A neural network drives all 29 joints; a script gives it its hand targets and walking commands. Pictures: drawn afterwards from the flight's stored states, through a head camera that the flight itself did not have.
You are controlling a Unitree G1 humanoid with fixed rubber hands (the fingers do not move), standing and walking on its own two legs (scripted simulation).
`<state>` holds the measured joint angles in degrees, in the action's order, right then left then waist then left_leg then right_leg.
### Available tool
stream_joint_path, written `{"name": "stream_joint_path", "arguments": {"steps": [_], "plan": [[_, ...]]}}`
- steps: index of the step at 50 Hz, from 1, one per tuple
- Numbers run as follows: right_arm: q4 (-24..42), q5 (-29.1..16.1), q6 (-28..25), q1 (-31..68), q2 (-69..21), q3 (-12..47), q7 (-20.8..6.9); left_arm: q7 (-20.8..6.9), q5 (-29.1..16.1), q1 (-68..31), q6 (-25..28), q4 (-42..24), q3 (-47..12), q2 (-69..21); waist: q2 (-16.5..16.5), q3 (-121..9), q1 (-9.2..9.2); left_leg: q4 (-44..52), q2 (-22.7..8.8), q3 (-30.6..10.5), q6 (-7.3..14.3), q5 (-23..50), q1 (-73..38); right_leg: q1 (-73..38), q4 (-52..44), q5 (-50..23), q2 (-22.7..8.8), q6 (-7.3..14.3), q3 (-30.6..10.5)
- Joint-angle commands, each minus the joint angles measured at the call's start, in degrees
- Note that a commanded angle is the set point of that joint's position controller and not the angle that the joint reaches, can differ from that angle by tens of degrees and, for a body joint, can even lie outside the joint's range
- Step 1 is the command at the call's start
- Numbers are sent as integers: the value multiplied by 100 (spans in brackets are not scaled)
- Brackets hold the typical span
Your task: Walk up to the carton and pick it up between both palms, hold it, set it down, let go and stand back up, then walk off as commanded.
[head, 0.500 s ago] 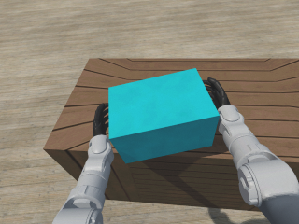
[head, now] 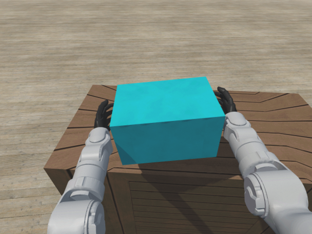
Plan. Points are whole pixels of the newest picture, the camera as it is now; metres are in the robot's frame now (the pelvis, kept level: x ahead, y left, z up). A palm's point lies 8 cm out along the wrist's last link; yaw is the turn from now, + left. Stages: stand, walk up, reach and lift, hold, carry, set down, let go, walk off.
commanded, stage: reach and lift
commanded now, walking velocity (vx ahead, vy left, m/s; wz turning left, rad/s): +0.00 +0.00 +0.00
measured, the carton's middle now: (165, 119) +0.40 +0.01 +0.12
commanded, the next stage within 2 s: hold in 0.76 s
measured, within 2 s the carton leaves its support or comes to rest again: neither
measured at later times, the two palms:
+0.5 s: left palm (96, 117) +0.37 +0.20 +0.15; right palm (228, 109) +0.40 -0.15 +0.17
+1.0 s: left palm (93, 112) +0.37 +0.20 +0.17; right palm (228, 107) +0.39 -0.15 +0.18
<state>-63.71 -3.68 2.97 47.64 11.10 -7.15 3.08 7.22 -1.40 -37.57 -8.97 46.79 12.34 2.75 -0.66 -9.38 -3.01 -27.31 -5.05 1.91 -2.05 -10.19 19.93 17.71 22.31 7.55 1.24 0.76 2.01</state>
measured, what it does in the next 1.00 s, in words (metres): stands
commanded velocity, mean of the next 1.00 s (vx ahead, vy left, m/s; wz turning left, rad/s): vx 0.00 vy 0.00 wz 0.00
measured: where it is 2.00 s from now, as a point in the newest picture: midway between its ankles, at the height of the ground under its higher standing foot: outside the picture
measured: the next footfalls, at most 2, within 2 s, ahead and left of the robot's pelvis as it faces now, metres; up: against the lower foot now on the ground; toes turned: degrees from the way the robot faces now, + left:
none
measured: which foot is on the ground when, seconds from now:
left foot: down 0.00-1.00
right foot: down 0.00-1.00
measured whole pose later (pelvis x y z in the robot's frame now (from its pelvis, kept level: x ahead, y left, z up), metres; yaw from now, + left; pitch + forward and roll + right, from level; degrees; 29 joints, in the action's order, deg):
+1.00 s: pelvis +0.00 +0.01 +0.00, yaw +1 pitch -1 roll -2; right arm -48.7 -7.3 15.5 44.8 8.7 -6.9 6.5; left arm 5.2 -0.4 -38.0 -25.2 32.4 13.6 5.0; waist -0.6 -8.0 0.3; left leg -27.3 -3.9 1.9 -1.0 -11.1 15.3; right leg 12.3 21.0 7.8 0.2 -0.3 2.0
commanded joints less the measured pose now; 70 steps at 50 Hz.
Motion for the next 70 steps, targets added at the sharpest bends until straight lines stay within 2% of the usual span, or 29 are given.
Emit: {"name": "stream_joint_path", "arguments": {"steps": [1,2,6,7,11,14,16,19,22,25,26,28,29,31,32,36,41,44,46,47,51,52,56,59,60,62,63,67,70], "plan": [[2708,-521,-210,4179,-4315,1713,-781,-846,7,-5007,123,-2458,-2405,-3573,156,-2652,303,872,833,-20,52,706,-1058,-1662,-539,-618,54,-381,-74],[2452,-522,-126,4195,-4171,1493,-816,-818,58,-5091,36,-2401,-2371,-3638,254,-2534,376,859,784,-146,-10,571,-1078,-1468,-570,-363,111,-304,-38],[3460,-898,209,4187,-4334,1934,-672,-881,-306,-4919,-284,-2872,-2729,-3754,48,-2803,536,837,750,-280,3,667,-1532,-1404,-620,-583,132,-317,-1],[3537,-951,217,4258,-4350,1862,-698,-795,-413,-5356,-280,-3267,-3006,-4014,484,-3062,621,752,720,-332,-148,761,-1641,-1173,-587,-481,162,-221,-9],[3408,-783,442,4069,-4105,1674,-667,-917,-52,-4497,-679,-2480,-2491,-3720,300,-2099,568,934,794,-290,34,296,-1357,-1213,-696,-60,126,-222,-32],[3344,-874,565,4226,-4213,1856,-647,-1052,219,-4431,-822,-2510,-2074,-3605,201,-2089,286,982,840,-154,131,478,-1259,-1551,-671,-133,142,-299,-88],[3756,-970,527,4285,-4067,1864,-639,-1021,-2,-4670,-873,-2967,-2387,-3830,400,-2346,513,871,760,-296,-14,872,-1559,-1424,-530,-510,193,-255,20],[3091,-806,738,3801,-3958,1552,-623,-1065,252,-4435,-1065,-2653,-2164,-3605,409,-1706,620,993,780,-255,12,557,-1459,-1283,-672,-258,156,-224,-33],[3684,-866,629,4554,-4096,1641,-644,-1117,-9,-4901,-1041,-2907,-2366,-3810,480,-2347,566,971,766,-255,29,412,-1447,-1299,-599,-110,136,-206,-11],[3755,-943,630,4155,-4250,1799,-566,-1145,14,-4555,-1042,-3108,-2310,-3646,372,-2278,530,823,823,-216,23,982,-1447,-1618,-534,-768,138,-298,-38],[3366,-851,727,4042,-4000,1574,-575,-1154,119,-4614,-1100,-2958,-2238,-3597,444,-2107,666,913,807,-273,-26,799,-1522,-1514,-607,-462,177,-251,9],[3321,-759,724,4172,-3959,1485,-559,-1230,211,-4505,-1198,-2484,-2053,-3453,312,-1824,585,979,809,-205,82,438,-1268,-1506,-643,-120,128,-250,-47],[3390,-772,737,4332,-4003,1533,-578,-1271,262,-4479,-1226,-2505,-1925,-3459,229,-1807,472,1056,795,-177,141,389,-1283,-1544,-667,-83,120,-242,-96],[3366,-779,746,4349,-4100,1468,-592,-1286,132,-5029,-1136,-2913,-2130,-3440,444,-1962,625,994,792,-209,103,289,-1335,-1390,-600,1,121,-236,-47],[3565,-886,736,4196,-4357,1723,-579,-1262,64,-5136,-1095,-3281,-2231,-3505,401,-2294,552,942,804,-166,120,527,-1475,-1612,-563,-319,136,-258,-72],[3229,-762,789,4191,-4076,1441,-617,-1178,14,-5210,-1147,-3099,-2291,-3511,516,-2168,723,1015,797,-210,8,344,-1416,-1365,-584,-83,139,-213,42],[3164,-789,809,4284,-4023,1468,-608,-1244,189,-5081,-1262,-2909,-1976,-3396,408,-2027,548,1026,783,-157,54,575,-1505,-1449,-592,-179,112,-226,-2],[3634,-971,805,4391,-4151,1724,-535,-1210,-43,-4978,-1262,-3132,-2200,-3488,288,-2265,623,929,801,-205,28,875,-1521,-1631,-565,-599,150,-267,6],[4125,-1140,780,4408,-4051,1899,-524,-1161,-139,-4766,-1328,-3566,-2611,-3686,577,-2570,618,790,794,-264,-63,1315,-1865,-1594,-504,-932,213,-220,34],[3461,-999,921,4219,-3912,1679,-525,-1190,108,-4838,-1426,-3143,-2273,-3486,531,-2028,634,932,773,-271,-37,844,-1753,-1485,-607,-465,160,-213,27],[4116,-1165,949,4245,-4038,1994,-477,-1257,-15,-4680,-1552,-3640,-2477,-3641,367,-2314,658,887,810,-218,21,1156,-1738,-1752,-552,-886,166,-249,-9],[4225,-1179,974,4495,-4040,2032,-475,-1253,1,-4679,-1604,-3520,-2336,-3524,294,-2172,551,957,807,-197,53,921,-1556,-1690,-602,-571,148,-263,8],[3950,-1001,1087,4430,-4037,1766,-494,-1351,191,-4679,-1785,-3212,-2088,-3500,306,-1829,621,1065,831,-106,158,480,-1385,-1639,-665,-144,81,-260,-20],[4521,-1314,1105,4301,-4053,2096,-435,-1289,-127,-4820,-1762,-4135,-2635,-3656,576,-2301,750,847,820,-226,-16,1255,-1757,-1718,-554,-898,150,-246,-37],[4339,-1225,1209,4358,-4013,1995,-429,-1313,-54,-4763,-1845,-3628,-2397,-3514,336,-2070,741,968,793,-224,68,805,-1561,-1621,-667,-428,127,-234,-42],[4241,-1275,1301,3923,-3981,1976,-441,-1364,126,-4554,-1940,-3947,-2288,-3444,502,-2010,693,940,810,-191,75,929,-1663,-1736,-581,-650,129,-232,-59],[3873,-1196,1386,4236,-3799,1808,-464,-1403,337,-4595,-2059,-3420,-2019,-3383,429,-1390,618,1074,789,-179,97,361,-1340,-1455,-685,125,122,-202,-32],[4555,-1375,1381,4549,-3993,2015,-480,-1401,46,-4747,-2068,-3846,-2194,-3543,341,-1939,580,1026,800,-176,127,630,-1321,-1711,-631,-189,161,-214,-70],[4278,-1271,1484,4276,-3912,1858,-483,-1460,138,-4756,-2166,-3832,-2279,-3539,475,-1699,773,1074,812,-150,86,409,-1326,-1673,-684,-110,124,-204,-48]]}}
